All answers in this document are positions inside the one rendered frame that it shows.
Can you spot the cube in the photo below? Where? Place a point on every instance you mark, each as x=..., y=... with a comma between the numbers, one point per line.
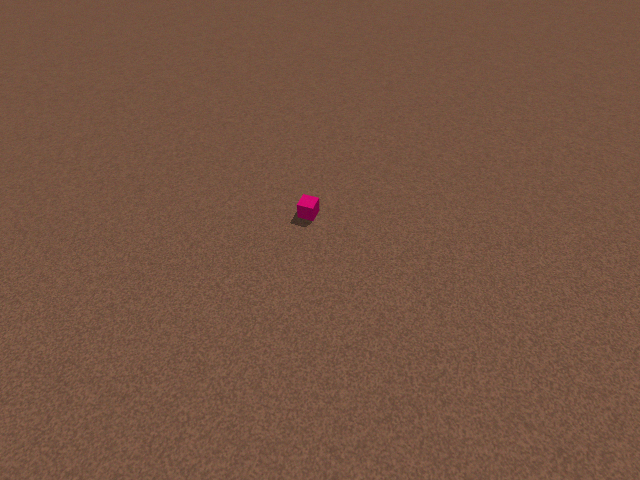
x=308, y=207

